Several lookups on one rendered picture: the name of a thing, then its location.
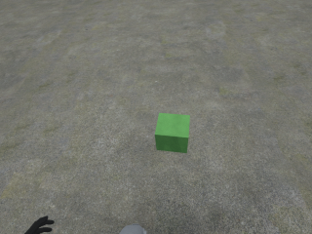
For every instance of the carton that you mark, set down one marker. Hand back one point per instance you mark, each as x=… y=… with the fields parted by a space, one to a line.
x=172 y=132

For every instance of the left robot thigh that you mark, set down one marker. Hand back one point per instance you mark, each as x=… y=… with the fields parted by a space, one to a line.
x=133 y=229

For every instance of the left robot hand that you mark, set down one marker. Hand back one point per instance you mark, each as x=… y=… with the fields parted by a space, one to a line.
x=34 y=229

